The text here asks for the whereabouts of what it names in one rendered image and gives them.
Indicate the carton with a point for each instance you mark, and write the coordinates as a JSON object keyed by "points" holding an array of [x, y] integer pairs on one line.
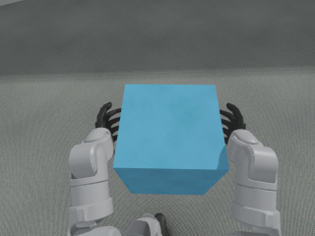
{"points": [[170, 140]]}

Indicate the left robot shin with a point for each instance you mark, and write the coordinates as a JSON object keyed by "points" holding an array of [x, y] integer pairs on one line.
{"points": [[150, 216]]}

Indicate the left robot foot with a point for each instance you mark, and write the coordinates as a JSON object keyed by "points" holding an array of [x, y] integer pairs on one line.
{"points": [[162, 222]]}

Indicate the right robot forearm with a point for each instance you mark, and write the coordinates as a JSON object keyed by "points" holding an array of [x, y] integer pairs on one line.
{"points": [[256, 178]]}

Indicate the left robot hand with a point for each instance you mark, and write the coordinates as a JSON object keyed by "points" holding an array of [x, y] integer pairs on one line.
{"points": [[102, 119]]}

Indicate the robot left upper arm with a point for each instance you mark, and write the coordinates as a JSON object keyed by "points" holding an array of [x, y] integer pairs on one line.
{"points": [[98, 231]]}

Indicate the left robot forearm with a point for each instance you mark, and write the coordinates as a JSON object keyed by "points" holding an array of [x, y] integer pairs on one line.
{"points": [[88, 172]]}

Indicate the right robot hand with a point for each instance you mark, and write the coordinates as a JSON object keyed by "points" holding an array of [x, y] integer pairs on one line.
{"points": [[236, 121]]}

